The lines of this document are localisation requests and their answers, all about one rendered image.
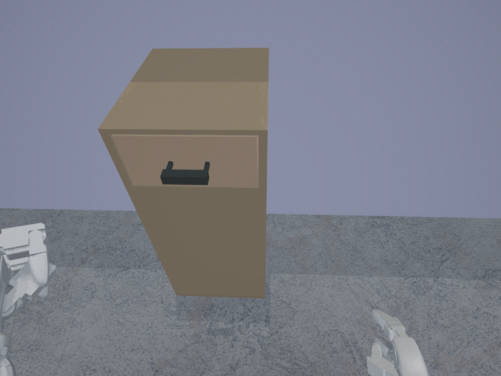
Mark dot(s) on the robot right hand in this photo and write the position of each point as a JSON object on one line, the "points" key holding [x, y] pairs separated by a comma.
{"points": [[403, 355]]}

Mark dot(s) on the drawer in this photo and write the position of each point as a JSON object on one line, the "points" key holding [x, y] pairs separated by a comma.
{"points": [[233, 159]]}

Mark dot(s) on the handle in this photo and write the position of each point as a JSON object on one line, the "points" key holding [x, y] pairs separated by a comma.
{"points": [[185, 177]]}

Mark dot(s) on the robot left hand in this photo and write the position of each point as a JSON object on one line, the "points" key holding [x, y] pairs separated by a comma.
{"points": [[23, 249]]}

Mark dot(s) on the cabinet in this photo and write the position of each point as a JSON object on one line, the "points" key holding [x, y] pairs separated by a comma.
{"points": [[210, 240]]}

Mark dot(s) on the robot left forearm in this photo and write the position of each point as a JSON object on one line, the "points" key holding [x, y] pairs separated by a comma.
{"points": [[6, 366]]}

